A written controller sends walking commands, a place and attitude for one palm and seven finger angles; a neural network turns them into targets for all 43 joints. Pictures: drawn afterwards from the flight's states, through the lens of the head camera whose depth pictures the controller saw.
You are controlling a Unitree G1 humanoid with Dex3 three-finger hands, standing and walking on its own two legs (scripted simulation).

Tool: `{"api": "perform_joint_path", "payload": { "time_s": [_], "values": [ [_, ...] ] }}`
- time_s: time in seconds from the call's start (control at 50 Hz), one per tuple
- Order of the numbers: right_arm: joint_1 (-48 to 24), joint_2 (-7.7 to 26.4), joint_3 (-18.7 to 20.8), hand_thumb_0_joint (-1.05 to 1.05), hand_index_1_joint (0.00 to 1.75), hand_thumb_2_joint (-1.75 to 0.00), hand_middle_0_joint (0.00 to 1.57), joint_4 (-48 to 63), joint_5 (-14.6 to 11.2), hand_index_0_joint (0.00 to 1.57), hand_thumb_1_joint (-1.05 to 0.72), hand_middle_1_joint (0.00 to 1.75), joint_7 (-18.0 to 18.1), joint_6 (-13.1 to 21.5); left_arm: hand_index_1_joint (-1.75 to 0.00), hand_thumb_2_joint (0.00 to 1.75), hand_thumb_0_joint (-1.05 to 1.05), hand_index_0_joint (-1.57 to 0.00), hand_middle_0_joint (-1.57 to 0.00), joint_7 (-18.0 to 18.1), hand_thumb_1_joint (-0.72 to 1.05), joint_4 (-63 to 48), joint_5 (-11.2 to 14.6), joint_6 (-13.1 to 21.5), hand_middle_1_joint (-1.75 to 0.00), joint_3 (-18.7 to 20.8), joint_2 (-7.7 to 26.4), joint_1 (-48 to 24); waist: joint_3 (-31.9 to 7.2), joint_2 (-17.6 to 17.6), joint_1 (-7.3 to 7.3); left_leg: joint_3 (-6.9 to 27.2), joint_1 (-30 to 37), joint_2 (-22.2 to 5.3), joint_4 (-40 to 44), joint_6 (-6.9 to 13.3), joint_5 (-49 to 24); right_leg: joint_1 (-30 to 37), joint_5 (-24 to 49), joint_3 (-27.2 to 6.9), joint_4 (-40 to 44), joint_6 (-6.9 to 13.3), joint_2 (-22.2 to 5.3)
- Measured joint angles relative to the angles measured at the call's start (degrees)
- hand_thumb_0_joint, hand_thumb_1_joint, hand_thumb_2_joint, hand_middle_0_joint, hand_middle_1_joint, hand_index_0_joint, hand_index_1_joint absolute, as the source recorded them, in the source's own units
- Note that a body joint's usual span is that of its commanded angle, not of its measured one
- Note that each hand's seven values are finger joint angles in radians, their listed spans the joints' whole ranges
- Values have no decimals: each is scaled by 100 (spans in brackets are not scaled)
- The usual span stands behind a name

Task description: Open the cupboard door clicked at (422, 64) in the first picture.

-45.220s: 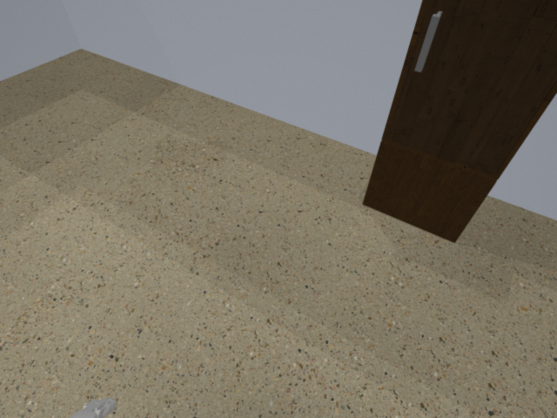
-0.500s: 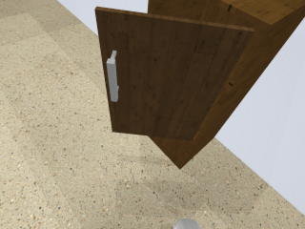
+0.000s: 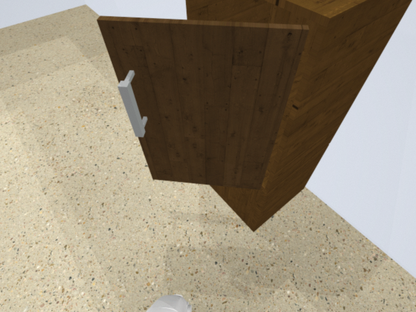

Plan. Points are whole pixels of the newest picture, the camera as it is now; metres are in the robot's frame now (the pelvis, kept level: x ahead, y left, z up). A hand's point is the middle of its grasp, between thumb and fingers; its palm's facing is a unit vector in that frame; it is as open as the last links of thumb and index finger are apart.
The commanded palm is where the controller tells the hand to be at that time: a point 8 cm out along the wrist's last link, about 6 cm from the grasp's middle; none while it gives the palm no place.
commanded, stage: come to a stop and stand still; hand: left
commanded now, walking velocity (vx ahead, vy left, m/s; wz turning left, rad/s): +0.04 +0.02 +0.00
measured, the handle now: (135, 105) +0.55 +0.24 +0.05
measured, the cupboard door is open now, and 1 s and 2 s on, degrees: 44 44 44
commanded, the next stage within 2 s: look again from close up in 0.70 s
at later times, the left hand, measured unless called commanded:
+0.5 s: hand out of the picture +0.04 +0.29 -0.16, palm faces -0.03 -0.96 -0.29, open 7.3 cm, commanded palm none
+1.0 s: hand out of the picture +0.02 +0.27 -0.17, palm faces -0.04 -0.98 -0.21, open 7.3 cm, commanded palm none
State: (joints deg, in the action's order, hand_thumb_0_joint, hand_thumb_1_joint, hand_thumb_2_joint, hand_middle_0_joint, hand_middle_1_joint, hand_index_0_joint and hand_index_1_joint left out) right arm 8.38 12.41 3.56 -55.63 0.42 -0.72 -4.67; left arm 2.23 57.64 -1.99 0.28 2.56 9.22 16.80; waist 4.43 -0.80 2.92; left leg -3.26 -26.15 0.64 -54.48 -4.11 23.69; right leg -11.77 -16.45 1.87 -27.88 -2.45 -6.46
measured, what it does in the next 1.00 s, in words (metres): steps on the spot: left foot, then right foot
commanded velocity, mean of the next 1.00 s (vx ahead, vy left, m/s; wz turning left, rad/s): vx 0.00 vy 0.00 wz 0.00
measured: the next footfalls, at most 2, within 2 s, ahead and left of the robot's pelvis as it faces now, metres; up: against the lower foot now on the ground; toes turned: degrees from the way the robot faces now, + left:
left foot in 0.12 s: +0.04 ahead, +0.14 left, +0.00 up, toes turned +4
right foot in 0.36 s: +0.02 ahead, -0.03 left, +0.00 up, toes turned -3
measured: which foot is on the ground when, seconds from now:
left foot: up 0.00-0.10, down 0.12-1.00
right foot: down 0.00-0.14, up 0.16-0.34, down 0.36-1.00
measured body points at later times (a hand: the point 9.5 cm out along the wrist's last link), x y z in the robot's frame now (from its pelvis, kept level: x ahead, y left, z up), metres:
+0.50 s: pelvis -0.01 +0.10 -0.01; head -0.01 +0.06 +0.44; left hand +0.04 +0.34 -0.14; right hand +0.04 -0.13 -0.17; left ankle +0.00 +0.14 -0.74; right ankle -0.02 -0.03 -0.74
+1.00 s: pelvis +0.00 +0.10 +0.00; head +0.01 +0.08 +0.45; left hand +0.02 +0.32 -0.15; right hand -0.03 -0.12 -0.17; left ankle +0.00 +0.14 -0.74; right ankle -0.02 -0.03 -0.74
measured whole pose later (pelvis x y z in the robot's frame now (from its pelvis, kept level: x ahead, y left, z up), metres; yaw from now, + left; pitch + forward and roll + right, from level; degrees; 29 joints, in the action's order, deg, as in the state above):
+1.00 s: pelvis +0.00 +0.10 +0.00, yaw -3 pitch +0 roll +0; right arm 18.3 8.8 -1.0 -62.3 0.7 1.7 0.9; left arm 2.0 62.0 -0.5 -0.9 -0.5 8.3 15.4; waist 1.4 1.2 -0.5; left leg -8.9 -10.3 4.4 -21.4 6.4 11.9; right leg -11.3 -15.4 0.3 -26.7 -0.6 -1.6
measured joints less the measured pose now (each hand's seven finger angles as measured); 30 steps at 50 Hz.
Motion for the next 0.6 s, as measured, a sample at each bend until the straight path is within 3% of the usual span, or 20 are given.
{"api": "perform_joint_path", "payload": {
  "time_s": [0.06, 0.12, 0.14, 0.18, 0.22, 0.28, 0.38, 0.46, 0.6],
  "values": [
    [-164, -50, -12, 1, 30, -90, 20, 135, -28, 20, -91, 30, -11, 73, -30, 90, 0, -21, -21, -14, 91, -5, -25, -69, -30, 41, 126, 59, 14, -135, 67, 29, 308, -12, 838, 60, -53, -107, -48, -36, -144, -96, -74],
    [-184, -22, -70, 1, 30, -90, 20, 295, -39, 20, -91, 30, 3, 258, -30, 90, 0, -21, -21, 7, 91, 41, 16, -115, -30, 25, 209, 132, -48, -79, 26, -6, 906, -147, 2113, 172, -852, -268, -223, -6, -498, -239, -38],
    [-176, -19, -71, 1, 30, -90, 20, 351, -21, 20, -91, 30, 20, 320, -30, 90, 0, -21, -21, 40, 91, 85, 39, -124, -30, -18, 237, 100, -40, -66, -27, -24, 868, -129, 2016, 349, -776, -335, -326, 7, -697, -199, -66],
    [-119, -47, -120, 1, 30, -90, 20, 470, 36, 20, -91, 30, 34, 330, -30, 90, 0, -21, -21, 57, 91, 79, 73, -169, -30, -46, 289, 73, -55, -85, -2, -115, 789, -51, 1677, 621, -473, -476, -835, -165, -1115, 65, -33],
    [-20, -60, -186, 1, 30, -90, 20, 563, 82, 20, -91, 30, 54, 336, -30, 90, 0, -21, -21, 48, 91, 59, 75, -221, -30, -81, 295, 51, -141, 17, -9, -192, 804, -13, 1602, 761, -352, -633, -1244, -212, -1598, 201, 106],
    [100, -79, -256, 1, 30, -90, 20, 624, 103, 20, -91, 30, 93, 328, -30, 90, 0, -21, -21, -9, 91, -12, 79, -243, -30, -103, 251, -45, -219, 228, -56, -294, 879, 102, 1771, 874, -458, -792, -1218, -147, -2047, 276, 294],
    [275, -145, -343, 1, 30, -90, 20, 529, 56, 20, -90, 30, 96, 303, -30, 90, 0, -20, -20, -25, 91, -160, 78, -67, -30, -140, 170, -108, -305, 420, -58, -562, 872, 318, 1936, 1011, -565, -521, -466, -93, -994, 320, 449],
    [456, -53, -244, -1, 30, -90, 20, 426, 27, 20, -94, 30, 155, 368, -30, 90, 0, -20, -20, -60, 91, -165, 92, -52, -30, -258, 17, -64, -389, 617, -281, -579, 1055, 374, 2386, 1020, -780, -439, -273, -128, -734, 206, 421],
    [950, -26, -339, 0, 30, -90, 20, 17, 75, 20, -93, 30, 201, 461, -30, 90, 0, -20, -20, -45, 91, -210, 111, -147, -30, -257, 6, -273, -392, 338, -340, -650, 1299, 472, 2941, 1155, -1051, -332, -124, -218, -435, 304, 378]
  ]
}}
